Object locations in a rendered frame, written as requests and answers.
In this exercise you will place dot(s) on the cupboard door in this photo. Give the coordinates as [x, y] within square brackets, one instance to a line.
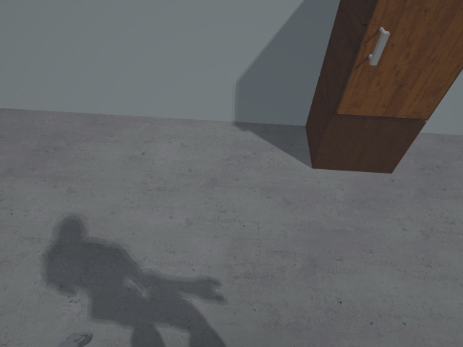
[421, 58]

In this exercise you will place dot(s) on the handle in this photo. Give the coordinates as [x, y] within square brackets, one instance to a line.
[379, 47]

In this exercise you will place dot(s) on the left robot hand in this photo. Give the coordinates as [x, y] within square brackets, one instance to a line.
[77, 340]

